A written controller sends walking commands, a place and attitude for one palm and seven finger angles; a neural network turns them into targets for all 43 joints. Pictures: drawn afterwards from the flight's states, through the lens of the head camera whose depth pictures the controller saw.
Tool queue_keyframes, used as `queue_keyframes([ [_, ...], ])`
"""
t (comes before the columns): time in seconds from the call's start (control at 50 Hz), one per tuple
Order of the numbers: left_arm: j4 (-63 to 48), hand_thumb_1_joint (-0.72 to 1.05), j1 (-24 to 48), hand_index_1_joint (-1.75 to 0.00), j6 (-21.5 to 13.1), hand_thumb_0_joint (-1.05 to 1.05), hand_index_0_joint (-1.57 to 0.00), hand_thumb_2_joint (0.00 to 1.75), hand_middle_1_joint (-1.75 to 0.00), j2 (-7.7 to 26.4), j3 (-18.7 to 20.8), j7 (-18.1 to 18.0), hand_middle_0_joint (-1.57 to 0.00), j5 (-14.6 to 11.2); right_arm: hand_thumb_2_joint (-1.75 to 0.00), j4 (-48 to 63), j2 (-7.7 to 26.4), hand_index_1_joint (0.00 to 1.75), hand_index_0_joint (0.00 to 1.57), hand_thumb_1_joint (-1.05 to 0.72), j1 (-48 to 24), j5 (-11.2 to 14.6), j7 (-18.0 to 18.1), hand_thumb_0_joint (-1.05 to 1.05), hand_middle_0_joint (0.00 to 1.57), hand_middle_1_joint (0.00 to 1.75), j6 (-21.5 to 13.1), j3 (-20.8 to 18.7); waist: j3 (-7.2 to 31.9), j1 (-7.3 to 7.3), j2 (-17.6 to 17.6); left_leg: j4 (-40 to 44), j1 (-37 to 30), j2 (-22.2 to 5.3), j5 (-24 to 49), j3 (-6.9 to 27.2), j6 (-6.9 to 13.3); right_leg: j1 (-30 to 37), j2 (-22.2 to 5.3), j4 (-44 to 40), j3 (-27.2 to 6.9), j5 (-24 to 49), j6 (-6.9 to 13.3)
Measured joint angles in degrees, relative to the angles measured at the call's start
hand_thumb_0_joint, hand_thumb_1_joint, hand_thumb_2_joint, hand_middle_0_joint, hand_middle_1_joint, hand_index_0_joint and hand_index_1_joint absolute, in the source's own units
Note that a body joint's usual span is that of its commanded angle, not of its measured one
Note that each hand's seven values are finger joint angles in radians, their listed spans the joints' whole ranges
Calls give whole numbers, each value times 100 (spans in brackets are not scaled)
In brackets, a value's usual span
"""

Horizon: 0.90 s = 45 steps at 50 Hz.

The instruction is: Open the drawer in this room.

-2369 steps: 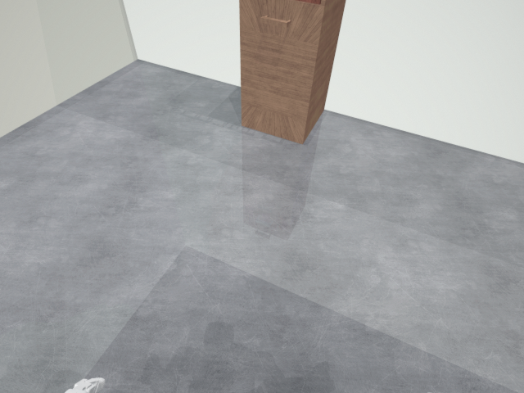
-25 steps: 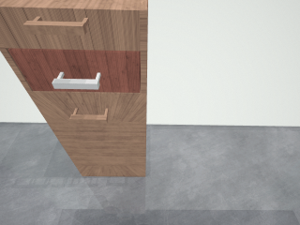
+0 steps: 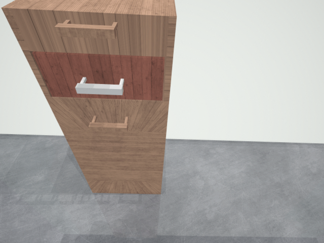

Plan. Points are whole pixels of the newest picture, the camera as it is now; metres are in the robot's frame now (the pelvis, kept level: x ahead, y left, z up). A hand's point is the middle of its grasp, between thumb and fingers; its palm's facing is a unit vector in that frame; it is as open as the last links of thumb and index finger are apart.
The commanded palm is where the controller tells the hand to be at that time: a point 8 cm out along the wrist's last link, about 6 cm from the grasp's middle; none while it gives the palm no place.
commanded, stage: come to a stop and stand still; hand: left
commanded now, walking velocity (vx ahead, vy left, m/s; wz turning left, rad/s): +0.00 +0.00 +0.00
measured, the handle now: (101, 85) +0.53 +0.23 +0.11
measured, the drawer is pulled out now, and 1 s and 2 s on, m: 0.00 0.00 0.00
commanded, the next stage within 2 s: look again from close up in 0.20 s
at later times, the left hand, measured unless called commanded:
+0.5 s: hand out of the picture -0.04 +0.15 -0.17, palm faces +0.02 -0.99 -0.16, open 7.4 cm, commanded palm none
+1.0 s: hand out of the picture +0.10 +0.20 -0.09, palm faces +0.01 -0.87 -0.50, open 7.4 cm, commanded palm +0.10 +0.20 -0.03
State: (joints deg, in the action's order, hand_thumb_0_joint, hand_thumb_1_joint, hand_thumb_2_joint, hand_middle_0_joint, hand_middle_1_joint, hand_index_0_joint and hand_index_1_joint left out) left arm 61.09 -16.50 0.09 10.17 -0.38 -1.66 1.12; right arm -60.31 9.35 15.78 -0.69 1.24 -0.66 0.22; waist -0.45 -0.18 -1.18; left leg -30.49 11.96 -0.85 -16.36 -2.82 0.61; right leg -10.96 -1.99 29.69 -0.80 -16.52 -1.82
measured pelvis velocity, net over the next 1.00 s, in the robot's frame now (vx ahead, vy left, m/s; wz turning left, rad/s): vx -0.01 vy -0.01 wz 0.00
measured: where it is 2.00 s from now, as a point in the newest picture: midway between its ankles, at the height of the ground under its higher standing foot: outside the picture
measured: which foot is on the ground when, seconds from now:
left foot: down 0.00-1.00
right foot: down 0.00-1.00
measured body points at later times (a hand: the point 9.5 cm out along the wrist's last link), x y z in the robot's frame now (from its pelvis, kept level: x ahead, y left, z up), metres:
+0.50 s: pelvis -0.01 -0.01 +0.00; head -0.01 -0.01 +0.45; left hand -0.04 +0.20 -0.16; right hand -0.02 -0.23 -0.16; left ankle +0.00 +0.11 -0.73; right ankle +0.00 -0.14 -0.73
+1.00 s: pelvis -0.01 -0.01 +0.00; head -0.01 -0.02 +0.45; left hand +0.10 +0.24 -0.06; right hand +0.05 -0.25 -0.14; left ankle +0.00 +0.11 -0.73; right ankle +0.00 -0.14 -0.73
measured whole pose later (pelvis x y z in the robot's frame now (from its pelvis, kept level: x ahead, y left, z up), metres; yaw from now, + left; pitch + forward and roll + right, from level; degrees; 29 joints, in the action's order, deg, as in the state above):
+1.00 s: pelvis -0.01 -0.01 +0.00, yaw +0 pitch -1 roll +1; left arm 14.0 -29.0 6.8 14.7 -3.7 -11.4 8.7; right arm -53.0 11.1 20.5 3.7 6.0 -13.6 0.1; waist 0.7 -1.0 0.8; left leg -30.9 14.1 -0.6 -15.8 -3.0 -0.2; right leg -14.6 -2.3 33.5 -1.0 -17.9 -0.7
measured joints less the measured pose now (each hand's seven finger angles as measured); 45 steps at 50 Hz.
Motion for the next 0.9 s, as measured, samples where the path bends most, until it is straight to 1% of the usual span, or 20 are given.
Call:
queue_keyframes([
  [0.2,92,91,-212,-30,3,1,-20,90,-30,-7,-1,22,-20,0,-89,-163,-64,30,20,-91,160,19,-29,1,20,30,-1,30,-38,-8,16,256,-8,52,227,-13,17,-38,-46,-153,-11,171,-22],
  [0.4,207,91,-342,-30,-32,1,-20,90,-30,-152,-27,15,-20,-10,-89,-321,-107,30,20,-90,160,38,-25,1,19,30,5,23,-80,-12,52,323,5,1,299,-12,-36,-77,7,-182,-11,225,22],
  [0.62,200,91,-278,-30,-71,1,-20,90,-30,-279,-26,17,-20,-17,-89,-396,-160,30,19,-90,106,40,-11,1,19,30,-7,15,-89,-1,13,328,40,-75,299,-11,-97,-121,83,-191,-11,233,80],
  [0.86,165,91,-169,-30,-89,1,-20,90,-30,-242,9,3,-20,-19,-89,-448,-197,30,19,-91,76,38,16,1,19,30,-34,11,-87,2,-5,346,-1,-110,256,-17,-120,-74,117,-235,-16,210,100],
  [0.88,170,91,-155,-30,-114,1,-20,90,-30,-252,-1,-33,-20,-8,-89,-415,-166,30,19,-91,71,44,9,1,19,30,-12,10,-95,-7,49,244,68,-149,219,2,-127,-85,152,-247,1,219,96],
  [0.9,-749,92,-426,-30,334,1,-20,90,-30,-185,-151,-93,-20,150,-89,-173,-117,30,20,-91,153,115,62,1,20,30,-39,69,-144,-45,56,179,74,-157,176,-31,-123,-110,159,-187,-32,207,95],
])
